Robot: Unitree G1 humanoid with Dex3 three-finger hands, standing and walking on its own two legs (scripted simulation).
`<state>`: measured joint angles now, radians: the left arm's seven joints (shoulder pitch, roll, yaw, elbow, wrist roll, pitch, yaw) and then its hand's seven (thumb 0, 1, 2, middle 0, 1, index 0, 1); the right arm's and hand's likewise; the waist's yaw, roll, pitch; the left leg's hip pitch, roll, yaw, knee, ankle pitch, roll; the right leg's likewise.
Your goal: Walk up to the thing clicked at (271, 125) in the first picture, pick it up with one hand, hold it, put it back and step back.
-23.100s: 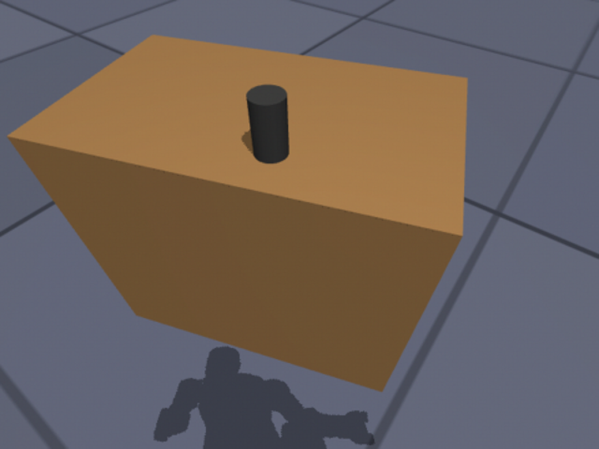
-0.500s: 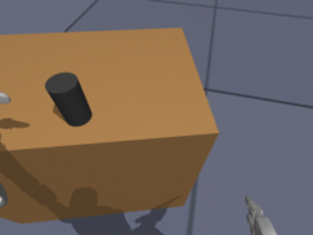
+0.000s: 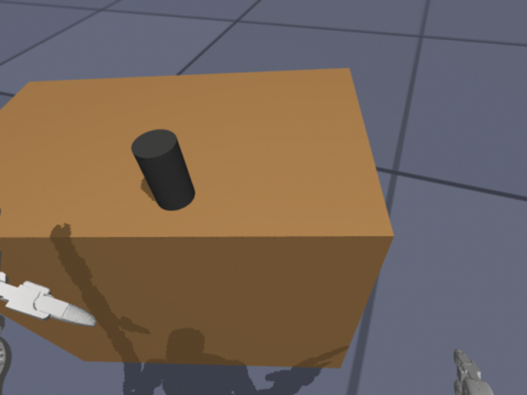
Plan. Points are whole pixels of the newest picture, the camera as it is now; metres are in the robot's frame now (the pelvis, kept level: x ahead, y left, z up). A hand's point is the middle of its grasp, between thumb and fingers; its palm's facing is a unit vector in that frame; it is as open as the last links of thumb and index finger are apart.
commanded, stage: sink last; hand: left
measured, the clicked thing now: (166, 171) +0.45 +0.22 +0.10
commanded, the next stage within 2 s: home in 0.46 s
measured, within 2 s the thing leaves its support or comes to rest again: neither
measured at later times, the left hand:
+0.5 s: hand (1, 295) +0.17 +0.25 +0.22, palm faces +0.48 -0.74 -0.48, open 17.4 cm
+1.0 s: hand (107, 356) +0.16 +0.23 +0.05, palm faces +0.25 -0.92 -0.31, open 17.5 cm
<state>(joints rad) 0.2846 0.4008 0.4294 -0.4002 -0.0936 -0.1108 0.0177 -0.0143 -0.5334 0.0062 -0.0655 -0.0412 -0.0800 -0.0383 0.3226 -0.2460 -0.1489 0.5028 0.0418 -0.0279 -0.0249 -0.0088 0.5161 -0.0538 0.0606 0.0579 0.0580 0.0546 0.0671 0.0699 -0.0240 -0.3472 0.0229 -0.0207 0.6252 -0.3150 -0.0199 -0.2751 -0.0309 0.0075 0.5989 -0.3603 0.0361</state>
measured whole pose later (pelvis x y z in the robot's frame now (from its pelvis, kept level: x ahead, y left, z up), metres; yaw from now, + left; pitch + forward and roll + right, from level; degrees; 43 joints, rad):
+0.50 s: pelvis -0.03 -0.02 +0.00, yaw +1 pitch -2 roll +1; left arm 0.37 0.41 0.50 -0.36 -0.09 -0.34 0.00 -0.01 -0.54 0.02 -0.06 -0.05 -0.08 -0.05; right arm 0.33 -0.22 -0.15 0.51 0.03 -0.12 -0.04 -0.01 0.50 -0.06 0.06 0.06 0.06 0.06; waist 0.06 0.05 0.03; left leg -0.28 0.02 -0.04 0.55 -0.24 -0.04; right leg -0.23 -0.03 -0.01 0.59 -0.33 0.02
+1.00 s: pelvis -0.01 +0.00 +0.01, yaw +0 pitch -1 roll +0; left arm 0.53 0.23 0.19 -0.11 -0.05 -0.26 0.00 -0.01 -0.56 0.06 -0.05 -0.06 -0.06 -0.06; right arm 0.25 -0.15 -0.06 0.58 0.02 -0.14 -0.02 0.00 -0.44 -0.64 0.17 0.23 0.17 0.23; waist 0.05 0.02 0.05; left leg -0.26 0.01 -0.01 0.53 -0.26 -0.01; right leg -0.20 -0.05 0.01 0.52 -0.31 0.04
